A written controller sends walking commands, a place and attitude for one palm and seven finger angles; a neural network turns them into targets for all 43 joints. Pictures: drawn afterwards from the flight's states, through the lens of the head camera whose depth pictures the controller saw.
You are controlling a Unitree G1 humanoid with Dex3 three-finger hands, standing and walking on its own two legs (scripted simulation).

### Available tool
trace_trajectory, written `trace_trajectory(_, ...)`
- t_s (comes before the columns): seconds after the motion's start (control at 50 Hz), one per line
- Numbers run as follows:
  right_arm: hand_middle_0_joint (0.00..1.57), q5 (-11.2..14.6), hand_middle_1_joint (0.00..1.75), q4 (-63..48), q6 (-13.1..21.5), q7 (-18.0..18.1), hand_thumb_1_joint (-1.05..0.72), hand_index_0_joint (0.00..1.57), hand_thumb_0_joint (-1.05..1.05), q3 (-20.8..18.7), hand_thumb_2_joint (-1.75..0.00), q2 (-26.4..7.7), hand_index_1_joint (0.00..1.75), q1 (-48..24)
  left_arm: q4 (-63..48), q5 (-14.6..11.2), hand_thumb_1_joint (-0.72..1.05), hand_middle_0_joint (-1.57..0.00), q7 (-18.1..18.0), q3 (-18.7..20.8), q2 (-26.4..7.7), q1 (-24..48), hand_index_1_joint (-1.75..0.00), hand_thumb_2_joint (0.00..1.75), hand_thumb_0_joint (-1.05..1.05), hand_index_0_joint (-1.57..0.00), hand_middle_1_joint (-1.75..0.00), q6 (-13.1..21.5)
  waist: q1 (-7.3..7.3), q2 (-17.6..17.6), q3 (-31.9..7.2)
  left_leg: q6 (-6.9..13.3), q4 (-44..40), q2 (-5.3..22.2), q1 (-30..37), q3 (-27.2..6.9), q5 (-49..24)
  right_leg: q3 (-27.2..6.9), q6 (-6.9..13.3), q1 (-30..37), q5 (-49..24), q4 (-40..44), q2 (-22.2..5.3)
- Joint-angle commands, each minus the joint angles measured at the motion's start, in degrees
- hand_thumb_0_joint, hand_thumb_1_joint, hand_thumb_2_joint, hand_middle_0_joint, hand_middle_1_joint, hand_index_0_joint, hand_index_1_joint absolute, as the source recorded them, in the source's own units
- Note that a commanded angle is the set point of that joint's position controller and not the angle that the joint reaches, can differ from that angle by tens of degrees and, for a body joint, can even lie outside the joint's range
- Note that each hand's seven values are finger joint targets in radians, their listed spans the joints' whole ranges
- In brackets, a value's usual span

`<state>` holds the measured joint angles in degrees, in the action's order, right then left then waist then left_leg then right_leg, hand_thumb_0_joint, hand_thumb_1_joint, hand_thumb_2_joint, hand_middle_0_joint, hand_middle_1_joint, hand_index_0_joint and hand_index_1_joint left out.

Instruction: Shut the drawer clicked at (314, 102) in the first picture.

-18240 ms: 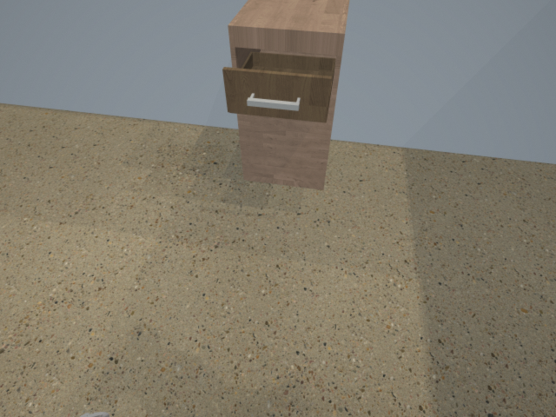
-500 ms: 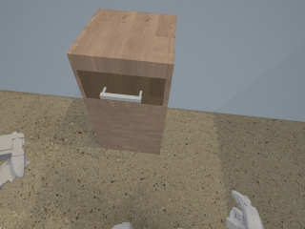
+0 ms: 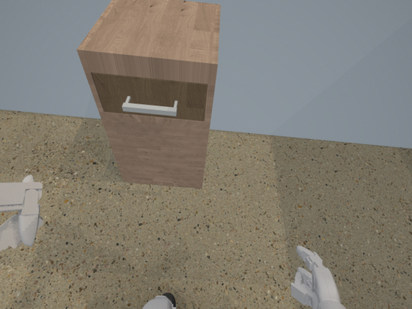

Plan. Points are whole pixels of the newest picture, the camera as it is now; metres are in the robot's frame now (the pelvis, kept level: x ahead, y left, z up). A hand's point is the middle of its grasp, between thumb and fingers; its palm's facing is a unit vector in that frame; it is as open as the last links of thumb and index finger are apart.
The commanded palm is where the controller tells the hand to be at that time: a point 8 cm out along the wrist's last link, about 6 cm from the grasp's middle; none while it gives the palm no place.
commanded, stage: step back with the hand held close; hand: left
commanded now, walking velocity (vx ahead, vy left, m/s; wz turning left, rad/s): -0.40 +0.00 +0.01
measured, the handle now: (151, 105) +0.76 +0.21 -0.14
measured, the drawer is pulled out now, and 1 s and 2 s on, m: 0.00 0.00 0.00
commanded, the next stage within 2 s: stop stepping back and stand still in 0.06 s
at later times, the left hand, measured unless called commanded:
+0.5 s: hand out of the picture +0.10 +0.27 +0.17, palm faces +0.41 -0.83 -0.37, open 3.3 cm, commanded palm +0.03 +0.30 +0.19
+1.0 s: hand out of the picture +0.09 +0.25 +0.17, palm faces +0.37 -0.83 -0.42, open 3.3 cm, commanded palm +0.03 +0.29 +0.19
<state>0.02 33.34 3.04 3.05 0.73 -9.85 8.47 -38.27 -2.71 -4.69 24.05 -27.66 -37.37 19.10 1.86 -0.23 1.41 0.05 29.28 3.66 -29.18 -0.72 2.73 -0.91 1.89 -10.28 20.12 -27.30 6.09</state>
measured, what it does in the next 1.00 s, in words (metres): steps on the spot: left foot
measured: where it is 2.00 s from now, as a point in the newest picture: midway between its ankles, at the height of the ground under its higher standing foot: outside the picture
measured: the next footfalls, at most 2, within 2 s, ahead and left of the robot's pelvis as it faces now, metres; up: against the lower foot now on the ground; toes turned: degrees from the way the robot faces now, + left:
left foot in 0.36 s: -0.02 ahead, +0.13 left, +0.00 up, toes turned +1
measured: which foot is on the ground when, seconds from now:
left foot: down 0.00-0.20, up 0.22-0.34, down 0.36-1.00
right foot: down 0.00-1.00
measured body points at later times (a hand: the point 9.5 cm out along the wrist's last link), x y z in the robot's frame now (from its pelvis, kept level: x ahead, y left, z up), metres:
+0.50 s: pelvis -0.10 +0.02 +0.01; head -0.10 +0.06 +0.46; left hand +0.07 +0.31 +0.19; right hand +0.05 -0.19 -0.07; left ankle -0.03 +0.13 -0.73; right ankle -0.10 -0.09 -0.71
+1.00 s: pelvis -0.10 +0.01 +0.01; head -0.10 +0.02 +0.46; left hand +0.06 +0.29 +0.19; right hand +0.06 -0.23 -0.08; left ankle -0.06 +0.13 -0.73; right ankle -0.11 -0.08 -0.73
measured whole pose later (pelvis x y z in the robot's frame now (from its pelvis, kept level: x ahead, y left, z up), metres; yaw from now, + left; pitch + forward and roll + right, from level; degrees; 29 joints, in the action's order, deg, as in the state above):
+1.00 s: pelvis -0.10 +0.01 +0.01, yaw +0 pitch +0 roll -1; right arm -0.1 36.5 6.2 3.8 0.6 -11.6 13.9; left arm -32.0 -1.7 -8.3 19.6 -20.5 -35.8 11.9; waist 0.8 -0.1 -1.1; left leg -0.3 30.6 1.6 -18.0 -0.1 12.6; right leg 3.0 2.5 -11.5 16.2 -27.6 2.7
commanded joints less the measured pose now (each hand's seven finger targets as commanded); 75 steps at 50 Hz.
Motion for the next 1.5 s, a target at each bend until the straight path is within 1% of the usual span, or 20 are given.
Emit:
trace_trajectory(0.0, 0.2, 0.1, 0.3, -9.5, 1.7, 1.7, -0.9, 0.2, 0.0, -3.3, -0.9, -8.4, 0.3, -3.8, -5.1, -1.7, 0.9, -1.4, -1.7, 8.2, -7.9, -1.7, -1.6, 0.9, 0.0, -1.4, -1.6, 2.1, -0.32, 2.5, -8.7, 2.0, -1.4, 1.9, 21.7, -1.2, -13.5, -1.2, -5.1, -11.8, -27.7, 3.0, -8.3)
trace_trajectory(0.1, 0.2, -0.9, 0.3, -9.7, 3.7, 1.2, -0.9, 0.2, 0.0, -4.7, -0.9, -10.6, 0.3, -4.1, -6.5, -2.2, 0.9, -1.4, -1.7, 7.1, -6.0, -1.2, -1.6, 0.9, 0.0, -1.4, -1.6, 2.2, -1.72, 13.7, -5.5, 4.5, -19.2, 7.9, -1.9, -9.7, 27.9, 1.0, -1.6, 1.2, 7.4, -5.8, -1.1)
trace_trajectory(0.14, 0.2, -0.6, 0.3, -10.0, 3.8, 1.1, -0.9, 0.2, 0.0, -4.9, -0.9, -10.0, 0.3, -4.1, -8.2, -1.9, 0.9, -1.4, -2.1, 7.9, -7.1, -1.9, -1.6, 0.9, 0.0, -1.4, -1.6, 1.7, -1.91, 9.4, -5.9, 2.9, -14.6, 5.4, -4.6, -7.5, 29.3, -1.7, 0.0, 1.0, 11.8, -1.6, -3.2)
trace_trajectory(0.18, 0.2, 0.2, 0.3, -9.1, 3.6, 0.8, -0.9, 0.2, 0.0, -5.5, -0.9, -8.7, 0.3, -0.2, -10.3, -1.8, 0.9, -1.4, -3.2, 7.2, -7.8, -4.3, -1.6, 0.9, 0.0, -1.4, -1.6, 0.6, -1.08, -7.7, -8.7, -2.9, 17.5, -5.7, 17.7, 2.1, 17.1, -17.5, 5.8, -26.0, 27.2, 18.6, -17.7)
trace_trajectory(0.2, 0.2, -0.2, 0.3, -8.0, 2.9, 0.8, -0.9, 0.2, 0.0, -5.8, -0.9, -8.6, 0.3, 0.0, -10.9, -1.5, 0.9, -1.4, -4.1, 6.5, -7.1, -1.4, -1.6, 0.9, 0.0, -1.4, -1.6, -0.7, -1.3, -11.3, -5.9, -2.9, 29.4, -5.8, 15.1, 0.2, 16.1, -22.5, 10.0, -30.3, 26.2, 20.8, -24.6)
trace_trajectory(0.22, 0.2, -0.6, 0.3, -7.5, 2.2, 0.9, -0.9, 0.2, 0.0, -5.1, -0.9, -7.8, 0.3, -0.1, -9.7, -0.7, 0.9, -1.4, -4.6, 5.7, -5.6, 0.9, -1.6, 0.9, 0.0, -1.4, -1.6, -2.0, -0.75, -9.4, -4.3, -1.9, 32.3, -3.5, 10.4, -1.5, 16.9, -18.0, 9.6, -27.7, 20.1, 18.0, -23.7)
trace_trajectory(0.28, 0.2, -0.8, 0.3, -6.6, 3.6, 2.9, -0.9, 0.2, 0.0, -3.1, -0.9, -8.2, 0.3, -0.5, -5.7, 0.7, 0.9, -1.4, -5.6, 2.0, -2.7, 6.9, -1.6, 0.9, 0.0, -1.4, -1.6, -3.4, 0.69, -1.3, 0.9, 0.2, 3.5, -1.2, 15.6, -0.9, 17.3, -4.5, 2.1, -23.4, 14.1, 8.3, -13.7)
trace_trajectory(0.32, 0.2, -0.6, 0.3, -5.9, 6.5, 3.6, -0.9, 0.2, 0.0, -2.8, -0.9, -10.1, 0.3, 0.4, -6.9, 1.4, 0.9, -1.4, -6.2, 1.2, -2.1, 10.8, -1.6, 0.9, 0.0, -1.4, -1.6, -2.3, -0.52, 12.0, 1.0, 3.4, -14.3, 6.2, 10.9, -12.5, 24.6, -0.5, -1.6, -13.8, 5.9, -3.3, -7.2)
trace_trajectory(0.34, 0.2, -0.1, 0.3, -6.8, 7.5, 3.8, -0.9, 0.2, 0.0, -2.7, -0.9, -10.2, 0.3, 0.8, -6.7, 1.8, 0.9, -1.4, -6.4, 0.7, -2.5, 11.4, -1.6, 0.9, 0.0, -1.4, -1.6, -2.4, -0.79, 10.9, -0.5, 4.9, -16.1, 9.8, 11.2, -18.6, 20.2, 1.4, -2.6, -11.0, -0.6, -8.4, -5.7)
trace_trajectory(0.38, 0.2, -0.7, 0.3, -5.8, 8.1, 2.9, -0.9, 0.2, 0.0, -2.0, -0.9, -7.7, 0.3, -0.9, -8.6, 1.9, 0.9, -1.4, -5.6, 2.2, -3.4, 10.1, -1.6, 0.9, 0.0, -1.4, -1.6, -2.5, -0.7, 18.6, -3.8, 4.3, -24.1, 10.5, 8.1, -21.8, 38.7, -0.5, -2.8, -8.1, 5.5, -17.1, -5.1)
trace_trajectory(0.5, 0.2, -1.4, 0.3, -7.2, 6.8, 0.6, -0.9, 0.2, 0.0, -1.7, -0.9, -7.9, 0.3, -1.8, -9.8, 1.2, 0.9, -1.4, -5.1, 2.2, -2.8, -2.7, -1.6, 0.9, 0.0, -1.4, -1.6, -4.7, -1.29, 9.6, -4.9, 1.8, -17.4, 4.4, 4.4, -8.1, 30.2, 4.3, -0.6, 5.6, 3.0, 3.3, -3.7)
trace_trajectory(0.58, 0.2, -1.2, 0.3, -6.2, 3.8, 1.3, -0.9, 0.2, 0.0, -2.7, -0.9, -7.3, 0.3, -1.0, -7.5, -0.3, 0.9, -1.4, -5.3, 4.7, -4.6, 1.5, -1.6, 0.9, 0.0, -1.4, -1.6, -6.3, -0.85, -7.8, -4.2, -0.5, 13.0, -2.5, 7.1, 0.8, 17.4, -17.4, 8.3, -8.0, 19.2, 17.0, -19.3)
trace_trajectory(0.62, 0.2, -0.7, 0.3, -5.4, 3.8, 1.3, -0.9, 0.2, 0.0, -2.2, -0.9, -6.8, 0.3, 0.0, -5.9, -0.5, 0.9, -1.4, -5.9, 4.1, -3.4, 3.6, -1.6, 0.9, 0.0, -1.4, -1.6, -6.3, 0.1, -6.3, -3.4, 0.1, 13.8, -1.4, 7.5, 0.5, 15.1, -14.6, 8.8, -8.4, 11.9, 14.3, -20.7)
trace_trajectory(0.68, 0.2, -0.4, 0.3, -5.4, 4.5, 2.4, -0.9, 0.2, 0.0, -1.8, -0.9, -7.8, 0.3, -0.8, -4.0, 0.2, 0.9, -1.4, -5.9, 2.3, -2.2, 3.9, -1.6, 0.9, 0.0, -1.4, -1.6, -6.0, -0.21, 0.9, -1.6, 2.2, -2.5, 0.6, 17.2, -1.2, 17.2, -5.0, 2.9, -13.7, 11.5, 6.2, -13.1)
trace_trajectory(0.78, 0.2, -0.4, 0.3, -5.8, 5.9, 2.7, -0.9, 0.2, 0.0, -1.4, -0.9, -8.1, 0.3, -2.1, -5.9, 1.8, 0.9, -1.4, -5.1, 1.9, -1.9, 6.3, -1.6, 0.9, 0.0, -1.4, -1.6, -4.3, -0.99, 11.2, 0.9, 5.2, -18.3, 7.8, 6.2, -15.1, 31.4, 1.4, -1.7, -4.3, 1.8, -4.6, -6.2)
trace_trajectory(0.92, 0.2, -0.1, 0.3, -5.8, 6.2, 1.3, -0.9, 0.2, 0.0, -2.7, -0.9, -8.1, 0.3, -1.0, -5.1, 0.7, 0.9, -1.4, -4.9, 1.9, -2.3, 3.2, -1.6, 0.9, 0.0, -1.4, -1.6, -3.6, -1.01, -0.9, -3.9, 1.1, 1.7, -1.1, 13.5, -0.7, 9.6, -9.6, 1.9, -4.7, -3.2, 11.1, -14.8)
trace_trajectory(1.04, 0.2, -0.1, 0.3, -6.5, 5.1, 1.8, -0.9, 0.2, 0.0, -2.5, -0.9, -8.1, 0.3, -2.1, -4.2, -0.1, 0.9, -1.4, -5.0, 3.5, -3.3, 0.7, -1.6, 0.9, 0.0, -1.4, -1.6, -3.8, -1.33, 3.6, -5.4, 1.5, -3.9, 1.1, 17.8, -2.7, -3.3, -1.9, -0.7, -2.1, -16.5, 5.0, -10.1)
trace_trajectory(1.36, 0.2, 0.3, 0.3, -7.9, 3.8, 2.1, -0.9, 0.2, 0.0, -2.6, -0.9, -8.0, 0.3, -2.6, -5.0, -0.5, 0.9, -1.4, -4.6, 2.9, -2.9, -0.5, -1.6, 0.9, 0.0, -1.4, -1.6, -4.4, -1.46, 3.1, -7.6, 1.2, -4.8, 0.6, 19.8, -2.1, -5.7, -1.8, -1.4, 0.6, -20.9, 6.5, -9.5)
trace_trajectory(1.38, 0.2, 0.9, 0.3, 5.8, 6.8, -3.6, -0.9, 0.2, 0.0, -5.9, -0.9, -18.9, 0.3, -5.2, 42.9, 5.4, 0.9, -1.4, 3.8, -19.0, 3.7, 9.1, -1.6, 0.9, 0.0, -1.4, -1.6, -12.5, 0.07, 3.6, -3.9, 1.8, 4.4, 2.3, 15.0, -3.0, -12.0, 1.0, -0.1, -5.9, -27.7, -2.8, -13.7)
trace_trajectory(1.48, 0.2, -0.9, 0.3, 5.9, -0.2, -3.2, -0.9, 0.2, 0.0, -3.7, -0.9, -12.2, 0.3, 1.3, 56.3, 5.0, 0.9, -1.2, 4.5, -19.1, 6.3, 16.6, -1.38, 0.9, 0.0, -1.2, -1.38, -17.9, -1.42, -12.8, -6.5, 2.9, 3.6, 0.6, 13.2, -4.7, -1.9, -2.4, 1.3, -4.2, -20.5, -0.3, -13.4)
